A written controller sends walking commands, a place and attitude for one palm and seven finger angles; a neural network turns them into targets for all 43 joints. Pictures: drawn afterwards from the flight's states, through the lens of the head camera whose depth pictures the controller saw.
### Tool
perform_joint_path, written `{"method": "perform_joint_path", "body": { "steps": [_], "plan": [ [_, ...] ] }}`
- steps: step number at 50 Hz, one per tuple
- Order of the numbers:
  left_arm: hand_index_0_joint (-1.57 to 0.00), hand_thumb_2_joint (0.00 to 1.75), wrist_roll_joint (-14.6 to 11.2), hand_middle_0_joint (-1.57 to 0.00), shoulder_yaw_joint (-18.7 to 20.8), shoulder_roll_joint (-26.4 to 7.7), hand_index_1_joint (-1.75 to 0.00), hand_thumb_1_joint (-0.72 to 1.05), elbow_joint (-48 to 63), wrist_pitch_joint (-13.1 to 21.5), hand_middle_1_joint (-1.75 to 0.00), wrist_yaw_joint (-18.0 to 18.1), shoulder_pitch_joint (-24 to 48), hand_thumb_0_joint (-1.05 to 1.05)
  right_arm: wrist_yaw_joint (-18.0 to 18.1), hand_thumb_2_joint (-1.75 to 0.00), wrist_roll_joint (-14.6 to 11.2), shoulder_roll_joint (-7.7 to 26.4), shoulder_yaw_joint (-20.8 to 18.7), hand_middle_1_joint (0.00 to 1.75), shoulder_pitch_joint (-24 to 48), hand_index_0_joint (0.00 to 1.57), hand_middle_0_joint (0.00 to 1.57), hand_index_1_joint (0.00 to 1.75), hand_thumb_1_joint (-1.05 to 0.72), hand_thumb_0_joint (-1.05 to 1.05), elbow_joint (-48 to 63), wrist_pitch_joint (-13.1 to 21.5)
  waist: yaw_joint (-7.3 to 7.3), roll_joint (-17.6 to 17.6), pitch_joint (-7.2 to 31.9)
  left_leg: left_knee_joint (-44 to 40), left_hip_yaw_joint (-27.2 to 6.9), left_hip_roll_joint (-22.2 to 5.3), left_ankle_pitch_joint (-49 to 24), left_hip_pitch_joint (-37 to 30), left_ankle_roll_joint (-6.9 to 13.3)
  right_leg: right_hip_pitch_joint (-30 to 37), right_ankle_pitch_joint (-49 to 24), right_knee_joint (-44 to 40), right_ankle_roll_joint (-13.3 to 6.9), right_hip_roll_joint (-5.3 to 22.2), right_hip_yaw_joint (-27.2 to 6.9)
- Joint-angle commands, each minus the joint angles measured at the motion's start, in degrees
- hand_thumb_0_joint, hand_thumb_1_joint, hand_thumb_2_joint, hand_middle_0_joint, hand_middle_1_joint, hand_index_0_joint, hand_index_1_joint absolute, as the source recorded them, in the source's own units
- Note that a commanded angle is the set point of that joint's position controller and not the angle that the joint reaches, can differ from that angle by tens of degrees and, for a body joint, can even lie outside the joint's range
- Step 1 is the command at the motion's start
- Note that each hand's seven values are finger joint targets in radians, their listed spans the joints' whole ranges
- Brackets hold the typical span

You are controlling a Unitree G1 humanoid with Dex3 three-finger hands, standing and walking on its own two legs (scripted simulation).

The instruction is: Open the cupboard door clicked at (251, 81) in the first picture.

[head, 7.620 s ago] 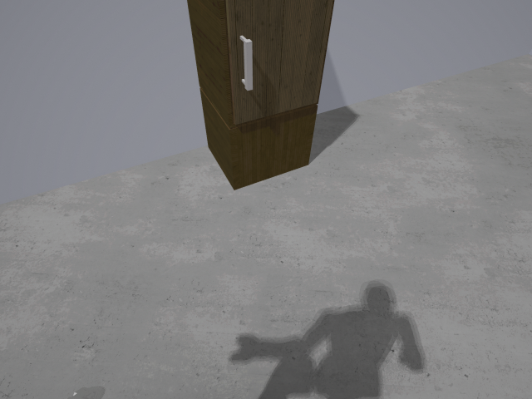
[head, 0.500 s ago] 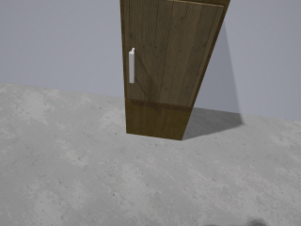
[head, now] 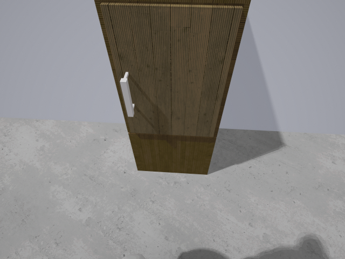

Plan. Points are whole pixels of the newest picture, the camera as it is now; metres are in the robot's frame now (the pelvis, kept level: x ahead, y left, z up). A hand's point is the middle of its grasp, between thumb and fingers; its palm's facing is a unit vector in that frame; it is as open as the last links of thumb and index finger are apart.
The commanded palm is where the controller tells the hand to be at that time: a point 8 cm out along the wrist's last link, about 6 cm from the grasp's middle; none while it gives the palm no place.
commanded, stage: take the last steps up to it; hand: left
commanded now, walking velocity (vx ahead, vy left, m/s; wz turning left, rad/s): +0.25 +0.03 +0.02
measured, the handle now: (128, 95) +0.71 +0.20 -0.07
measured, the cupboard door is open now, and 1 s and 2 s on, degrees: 0 0 0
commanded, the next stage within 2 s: come to a stop and stand still in 0.26 s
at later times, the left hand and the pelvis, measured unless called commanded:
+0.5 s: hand (94, 258) +0.16 +0.22 -0.17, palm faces +0.05 -0.99 -0.16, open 7.4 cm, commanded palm none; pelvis +0.16 +0.05 +0.01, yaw -1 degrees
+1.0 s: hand (105, 230) +0.23 +0.20 -0.15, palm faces +0.04 -0.97 -0.25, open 7.4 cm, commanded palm none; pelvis +0.15 +0.01 +0.01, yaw -1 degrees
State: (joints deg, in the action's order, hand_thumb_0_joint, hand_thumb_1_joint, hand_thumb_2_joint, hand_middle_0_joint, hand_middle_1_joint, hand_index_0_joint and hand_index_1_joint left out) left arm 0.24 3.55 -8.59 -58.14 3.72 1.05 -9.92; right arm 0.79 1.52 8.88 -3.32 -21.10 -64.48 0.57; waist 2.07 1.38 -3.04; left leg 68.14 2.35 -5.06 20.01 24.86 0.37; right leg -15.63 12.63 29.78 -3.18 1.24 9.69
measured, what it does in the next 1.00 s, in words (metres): walks ahead: left foot, then right foot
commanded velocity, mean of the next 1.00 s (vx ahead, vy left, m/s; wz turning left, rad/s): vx -0.03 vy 0.02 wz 0.00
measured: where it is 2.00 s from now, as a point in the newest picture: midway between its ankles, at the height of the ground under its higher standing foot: outside the picture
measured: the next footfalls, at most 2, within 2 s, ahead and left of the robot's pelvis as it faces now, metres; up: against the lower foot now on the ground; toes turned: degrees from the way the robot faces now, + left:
left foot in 0.26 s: +0.20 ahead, +0.15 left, +0.00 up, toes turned +8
right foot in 0.66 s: +0.25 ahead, -0.09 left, +0.00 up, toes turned -7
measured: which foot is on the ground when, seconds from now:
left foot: up 0.00-0.24, down 0.26-0.68, up 0.70-1.00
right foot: down 0.00-0.28, up 0.30-0.64, down 0.66-1.00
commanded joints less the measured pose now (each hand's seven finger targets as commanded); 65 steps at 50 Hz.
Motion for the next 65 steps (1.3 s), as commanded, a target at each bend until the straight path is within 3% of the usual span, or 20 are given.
{"method": "perform_joint_path", "body": {
  "steps": [1, 8, 11, 12, 14, 19, 21, 25, 30, 32, 34, 35, 39, 41, 49, 53, 55, 56, 58, 65],
  "plan": [
    [-0.20, 0.90, 1.13, -0.20, 0.03, -5.94, -0.30, 0.90, 0.14, 0.47, -0.30, -0.03, -4.68, 0.00, -1.17, -0.90, 0.09, -0.19, 0.00, 0.30, -3.40, 0.20, 0.20, 0.30, -0.90, 0.00, 3.72, -0.26, 0.29, -7.46, -1.75, -9.69, 0.73, -3.17, -5.27, 0.38, -1.66, -7.01, 3.36, -21.51, -5.31, 14.14, -10.93],
    [-0.20, 0.90, 1.20, -0.20, 0.65, -9.68, -0.30, 0.90, -1.90, 0.24, -0.30, -0.67, -8.89, 0.00, -2.16, -0.90, -0.25, 2.15, 0.17, 0.30, 7.63, 0.20, 0.20, 0.30, -0.90, 0.00, 8.14, 1.63, -3.00, -7.87, -1.52, -29.28, 3.44, -0.66, -6.12, -1.93, -1.63, 2.18, 1.57, -17.65, -5.73, 14.63, -11.43],
    [-0.20, 0.90, 0.86, -0.20, 0.58, -8.87, -0.30, 0.90, -2.29, -0.61, -0.30, -0.60, -9.08, 0.00, -1.76, -0.90, -0.25, 3.71, 0.13, 0.30, 4.27, 0.20, 0.20, 0.30, -0.90, 0.00, 6.88, 2.38, -0.78, -4.10, -1.16, -38.83, 5.47, 1.37, -9.08, -15.53, -1.44, -3.05, 3.03, -10.66, -3.33, 11.95, -8.78],
    [-0.20, 0.90, 0.80, -0.20, 0.14, -7.14, -0.30, 0.90, -2.11, -0.96, -0.30, -0.68, -9.80, 0.00, -1.33, -0.90, -0.18, 6.17, -0.28, 0.30, 0.15, 0.20, 0.20, 0.30, -0.90, 0.00, 5.74, 2.75, 0.81, 0.65, 0.77, -42.62, 1.67, -0.97, -8.47, -22.68, -0.53, -6.33, 4.04, -2.45, -1.63, 8.96, -6.84],
    [-0.20, 0.90, 0.81, -0.20, -0.73, -3.96, -0.30, 0.90, 0.60, -0.89, -0.30, -0.96, -9.27, 0.00, -0.46, -0.90, 0.33, 14.21, -1.89, 0.30, -7.84, 0.20, 0.20, 0.30, -0.90, 0.00, 4.58, 2.31, 2.75, 15.37, 3.91, -53.67, -22.95, -19.74, -8.29, -28.06, 8.99, -17.72, 22.23, 24.93, 2.20, 0.21, -1.51],
    [-0.20, 0.90, 0.94, -0.20, -0.91, -2.99, -0.30, 0.90, -2.40, -1.55, -0.30, -1.01, -8.78, 0.00, 0.92, -0.90, -0.52, 5.35, 1.03, 0.30, 3.08, 0.20, 0.20, 0.30, -0.90, 0.00, 5.83, 3.58, -2.09, 3.39, 1.43, -54.24, -7.00, -12.86, -30.86, -17.13, 8.18, -14.16, 8.39, 31.36, 3.61, 5.92, -8.40],
    [-0.20, 0.90, 0.51, -0.20, -1.44, -1.01, -0.30, 0.90, -3.92, -2.87, -0.30, -0.12, -11.75, 0.00, 1.59, -0.90, -0.58, 4.89, 1.34, 0.30, 5.19, 0.20, 0.20, 0.30, -0.90, 0.00, 5.97, 3.54, -3.57, 2.82, 4.10, -51.40, -1.85, -11.33, -48.68, -16.32, 7.41, -7.16, 6.34, 23.36, 4.99, 5.25, -8.66],
    [-0.20, 0.90, 0.65, -0.20, -1.28, -3.06, -0.30, 0.90, -2.79, -4.51, -0.30, 0.58, -9.84, 0.00, 2.08, -0.90, -0.72, 7.74, 0.32, 0.30, 6.41, 0.20, 0.20, 0.30, -0.90, 0.00, 4.87, 1.61, -2.58, 5.86, 3.66, -48.12, -0.92, -12.59, -53.22, -18.67, 7.41, -4.21, 6.07, 12.41, 5.12, 3.51, -6.31],
    [-0.20, 0.90, 1.01, -0.20, 0.03, -5.04, -0.30, 0.90, -0.32, -5.28, -0.30, 0.59, -8.46, 0.00, 2.11, -0.90, -0.32, 9.24, -1.73, 0.30, 7.03, 0.20, 0.20, 0.30, -0.90, 0.00, 4.84, -0.69, -2.88, 9.11, 1.85, -44.16, -2.03, -12.44, -47.53, -18.70, 6.82, -3.43, 4.24, 7.19, 3.72, 2.45, -5.56],
    [-0.20, 0.90, 1.21, -0.20, 0.45, -6.63, -0.30, 0.90, -0.23, -4.61, -0.30, 0.60, -9.88, 0.00, 1.75, -0.90, -0.55, 8.55, -2.19, 0.30, 7.24, 0.20, 0.20, 0.30, -0.90, 0.00, 5.20, -1.23, -3.85, 5.38, 3.31, -38.55, -0.01, -9.15, -36.67, -16.02, 3.56, 2.55, -11.03, -1.77, 3.57, 3.78, -6.01],
    [-0.20, 0.90, 1.64, -0.20, 1.11, -12.53, -0.30, 0.90, 0.07, -3.44, -0.30, 1.06, -9.86, 0.00, 0.87, -0.90, -1.20, 3.57, -1.63, 0.30, 3.99, 0.20, 0.20, 0.30, -0.90, 0.00, 6.27, -1.62, -2.67, -12.49, 5.95, -23.24, 5.66, 2.87, 4.20, -4.61, -1.84, 11.19, -52.47, -3.77, -3.92, 19.49, -19.76],
    [-0.20, 0.90, 1.05, -0.20, 1.26, -13.17, -0.30, 0.90, -0.01, -3.28, -0.30, 1.17, -11.47, 0.00, 1.32, -0.90, -1.50, 3.37, -1.51, 0.30, 5.84, 0.20, 0.20, 0.30, -0.90, 0.00, 6.72, -2.77, -5.04, -16.05, 9.06, -13.91, 0.18, 4.32, 17.86, -4.60, -1.76, 9.81, -57.27, -5.94, -8.31, 23.16, -22.91],
    [-0.20, 0.90, 1.02, -0.20, 1.22, -10.85, -0.30, 0.90, 2.71, -3.84, -0.30, 2.00, -3.48, 0.00, 0.80, -0.90, -1.04, 4.51, -1.59, 0.30, 6.28, 0.20, 0.20, 0.30, -0.90, 0.00, 5.80, -3.56, -2.99, -6.50, 7.23, -0.29, -4.76, 3.60, 8.98, 1.23, -2.76, 8.64, -40.23, -6.51, -8.61, 18.74, -17.85],
    [-0.20, 0.90, 1.16, -0.20, 1.23, -10.93, -0.30, 0.90, 3.35, -3.66, -0.30, 2.08, -3.24, 0.00, 0.34, -0.90, -0.77, 4.93, -1.46, 0.30, 6.98, 0.20, 0.20, 0.30, -0.90, 0.00, 6.51, -3.77, -3.38, -8.87, 6.71, -2.08, -4.73, 3.54, 6.84, 1.43, -3.53, 7.91, -34.31, -8.01, -7.82, 18.13, -17.43],
    [-0.20, 0.90, 1.84, -0.20, 1.71, -12.92, -0.30, 0.90, 3.05, -4.06, -0.30, 1.10, -4.33, 0.00, -0.57, -0.90, -0.99, 4.76, -0.52, 0.30, 8.65, 0.20, 0.20, 0.30, -0.90, 0.00, 8.25, -2.76, -5.12, -12.50, 5.66, -23.98, -0.66, 4.03, 6.42, -5.60, -2.82, 6.02, -5.17, -14.27, -6.66, 15.42, -19.50],
    [-0.20, 0.90, 1.22, -0.20, 1.54, -12.26, -0.30, 0.90, 2.76, -4.72, -0.30, 0.94, -1.89, 0.00, -0.21, -0.90, -0.97, 4.18, 0.17, 0.30, 2.13, 0.20, 0.20, 0.30, -0.90, 0.00, 6.29, -1.80, -2.01, -11.26, 5.10, -40.98, 1.47, 4.73, -2.20, -17.08, -1.59, -1.64, 6.69, -13.89, -2.91, 12.16, -17.51],
    [-0.20, 0.90, 0.50, -0.20, 0.65, -8.47, -0.30, 0.90, 3.23, -5.27, -0.30, 0.69, -1.77, 0.00, 0.01, -0.90, -0.60, 6.82, 0.06, 0.30, 0.33, 0.20, 0.20, 0.30, -0.90, 0.00, 5.85, -1.07, -1.41, 0.66, 2.50, -51.63, -7.35, -1.61, 0.42, -18.91, 0.79, -8.89, 13.41, -6.58, 1.65, 6.01, -12.74],
    [-0.20, 0.90, 0.24, -0.20, 0.15, -5.97, -0.30, 0.90, 3.80, -5.50, -0.30, 0.41, -1.83, 0.00, 0.24, -0.90, -0.16, 9.74, -0.28, 0.30, 2.39, 0.20, 0.20, 0.30, -0.90, 0.00, 7.37, -0.98, -1.90, 9.71, -0.82, -58.22, -15.72, -9.02, 8.65, -9.79, 3.65, -7.31, 10.53, -0.67, 3.69, 2.27, -7.86],
    [-0.20, 0.90, 1.16, -0.20, -0.15, -5.44, -0.30, 0.90, 2.32, -5.88, -0.30, 0.27, -1.83, 0.00, 0.79, -0.90, -0.21, 9.45, 0.20, 0.30, 9.73, 0.20, 0.20, 0.30, -0.90, 0.00, 8.72, -0.64, -3.51, 13.66, -4.40, -62.95, -17.28, -10.37, 11.36, 0.83, 6.16, -1.60, 7.93, 8.54, 4.33, 1.68, -7.53],
    [-0.20, 0.90, 0.61, -0.20, -2.07, -5.52, -0.30, 0.90, -3.43, -3.45, -0.30, 0.34, -9.13, 0.00, 1.64, -0.90, -1.34, 6.26, 1.06, 0.30, 4.99, 0.20, 0.20, 0.30, -0.90, 0.00, 4.64, 0.60, -3.59, 0.79, 2.46, -46.56, -6.23, -2.51, -21.85, -14.33, 3.05, 5.38, -9.22, -8.16, 3.74, 3.76, -11.63]
  ]
}}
